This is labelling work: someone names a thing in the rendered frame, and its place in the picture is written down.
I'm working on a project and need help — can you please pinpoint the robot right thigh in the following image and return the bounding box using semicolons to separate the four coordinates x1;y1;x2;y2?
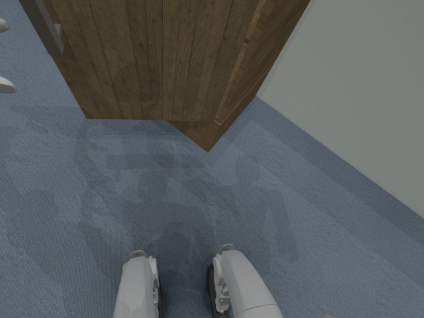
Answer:
213;250;284;318

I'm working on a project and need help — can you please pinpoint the handle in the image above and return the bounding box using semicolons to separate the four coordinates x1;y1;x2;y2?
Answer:
19;0;64;56

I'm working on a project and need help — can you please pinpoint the right robot shin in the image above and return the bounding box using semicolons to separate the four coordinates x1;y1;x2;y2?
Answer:
214;244;234;312

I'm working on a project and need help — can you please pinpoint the robot left hand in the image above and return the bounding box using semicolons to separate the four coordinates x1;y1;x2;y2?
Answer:
0;19;17;93

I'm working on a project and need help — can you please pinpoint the cupboard door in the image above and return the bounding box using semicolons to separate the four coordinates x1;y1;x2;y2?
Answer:
42;0;259;121

